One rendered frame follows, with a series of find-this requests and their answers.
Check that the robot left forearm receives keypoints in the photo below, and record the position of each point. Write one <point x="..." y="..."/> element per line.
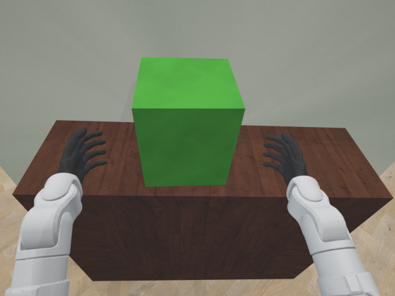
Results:
<point x="45" y="236"/>

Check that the carton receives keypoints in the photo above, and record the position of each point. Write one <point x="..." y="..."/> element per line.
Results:
<point x="187" y="114"/>

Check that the right robot hand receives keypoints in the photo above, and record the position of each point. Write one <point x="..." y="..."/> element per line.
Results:
<point x="291" y="158"/>

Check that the robot right forearm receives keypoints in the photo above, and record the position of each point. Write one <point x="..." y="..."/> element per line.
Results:
<point x="340" y="270"/>

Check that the pedestal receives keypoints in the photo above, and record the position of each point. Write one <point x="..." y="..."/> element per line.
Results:
<point x="241" y="230"/>

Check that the left robot hand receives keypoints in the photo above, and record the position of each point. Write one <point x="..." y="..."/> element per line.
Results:
<point x="74" y="156"/>

